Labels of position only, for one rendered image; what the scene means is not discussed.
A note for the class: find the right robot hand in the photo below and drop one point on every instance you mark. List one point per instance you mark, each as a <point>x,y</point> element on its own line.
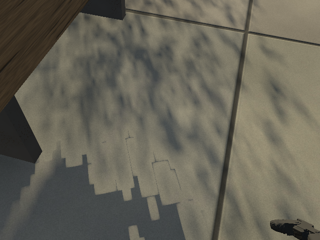
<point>300,229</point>

